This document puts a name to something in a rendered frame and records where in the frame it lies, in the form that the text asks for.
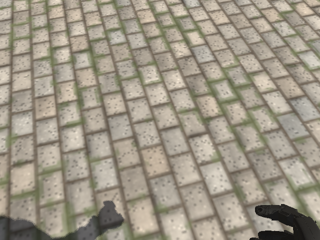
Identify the robot right hand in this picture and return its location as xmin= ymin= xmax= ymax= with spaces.
xmin=249 ymin=204 xmax=320 ymax=240

